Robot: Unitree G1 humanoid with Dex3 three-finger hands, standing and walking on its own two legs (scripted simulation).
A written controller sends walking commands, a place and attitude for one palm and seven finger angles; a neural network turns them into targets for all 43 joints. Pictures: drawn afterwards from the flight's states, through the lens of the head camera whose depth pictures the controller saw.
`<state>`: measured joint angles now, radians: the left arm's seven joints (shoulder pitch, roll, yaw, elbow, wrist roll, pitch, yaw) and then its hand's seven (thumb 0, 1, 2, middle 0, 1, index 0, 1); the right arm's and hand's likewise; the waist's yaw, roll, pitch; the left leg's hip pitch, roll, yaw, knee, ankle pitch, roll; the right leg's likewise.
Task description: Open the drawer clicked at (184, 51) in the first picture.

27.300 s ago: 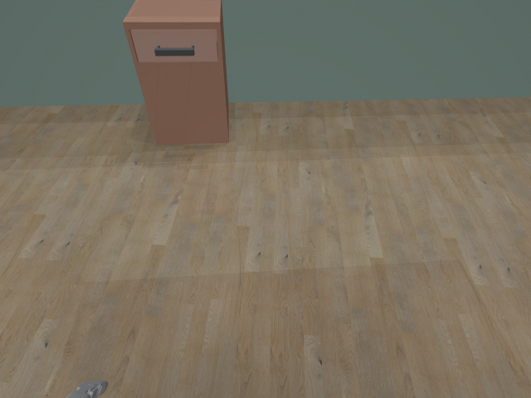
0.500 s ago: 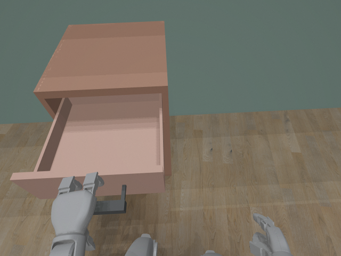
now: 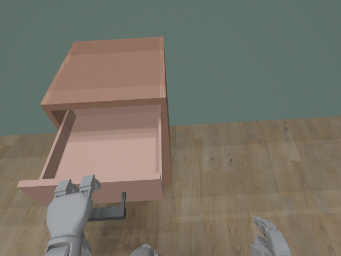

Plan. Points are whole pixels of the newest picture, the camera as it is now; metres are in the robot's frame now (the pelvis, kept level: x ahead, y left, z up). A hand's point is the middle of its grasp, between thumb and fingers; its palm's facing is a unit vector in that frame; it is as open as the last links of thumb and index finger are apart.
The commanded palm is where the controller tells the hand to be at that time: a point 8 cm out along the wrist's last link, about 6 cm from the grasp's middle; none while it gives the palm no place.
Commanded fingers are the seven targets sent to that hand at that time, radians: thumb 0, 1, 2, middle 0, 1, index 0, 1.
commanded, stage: lift the hand off the handle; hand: left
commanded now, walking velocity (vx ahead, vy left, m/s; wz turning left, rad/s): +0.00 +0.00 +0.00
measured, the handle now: (94, 205) +0.27 +0.25 -0.11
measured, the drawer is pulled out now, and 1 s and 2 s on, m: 0.29 0.29 0.29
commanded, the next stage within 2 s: draw the hand back to the body in 0.86 s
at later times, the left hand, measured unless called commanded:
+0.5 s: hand (75, 206) +0.23 +0.24 +0.02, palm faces +0.03 -0.11 -0.99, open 13.9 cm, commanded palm +0.20 +0.23 +0.07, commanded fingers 0.00 -0.50 0.30 -0.30 -1.20 -0.30 -1.20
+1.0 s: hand (73, 211) +0.21 +0.23 +0.03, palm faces -0.02 -0.15 -0.99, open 13.9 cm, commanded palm +0.20 +0.24 +0.10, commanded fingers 0.00 -0.50 0.30 -0.30 -1.20 -0.30 -1.20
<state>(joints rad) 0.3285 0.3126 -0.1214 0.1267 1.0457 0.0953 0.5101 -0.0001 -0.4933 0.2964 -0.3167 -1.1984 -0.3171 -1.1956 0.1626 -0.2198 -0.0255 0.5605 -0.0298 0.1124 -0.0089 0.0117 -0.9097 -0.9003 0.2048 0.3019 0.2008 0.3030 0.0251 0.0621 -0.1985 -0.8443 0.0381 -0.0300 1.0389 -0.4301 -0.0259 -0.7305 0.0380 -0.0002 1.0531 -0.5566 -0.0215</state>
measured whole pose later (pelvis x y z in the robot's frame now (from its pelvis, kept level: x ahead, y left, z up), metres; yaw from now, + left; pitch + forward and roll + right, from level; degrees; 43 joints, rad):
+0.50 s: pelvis +0.01 +0.00 +0.02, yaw +0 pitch +11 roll -1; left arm 0.35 0.34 -0.10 0.04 1.01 0.09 0.44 0.00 -0.49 0.30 -0.32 -1.20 -0.32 -1.20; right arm 0.17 -0.22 -0.03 0.55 -0.02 0.11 0.00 0.01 -0.91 -0.90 0.20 0.30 0.20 0.30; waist 0.03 0.07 -0.18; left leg -0.74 0.03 -0.03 0.96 -0.41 -0.02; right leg -0.63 0.03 0.00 0.96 -0.53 -0.02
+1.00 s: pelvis +0.02 +0.01 +0.02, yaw +0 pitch +10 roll -1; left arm 0.43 0.35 -0.11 -0.06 1.00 0.04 0.38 0.00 -0.49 0.30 -0.32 -1.20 -0.32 -1.20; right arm 0.16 -0.23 -0.03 0.53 -0.02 0.10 0.02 0.01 -0.91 -0.90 0.20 0.30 0.20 0.30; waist 0.05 0.07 -0.16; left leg -0.68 0.03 -0.02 0.90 -0.40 -0.01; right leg -0.56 0.02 0.01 0.89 -0.51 -0.01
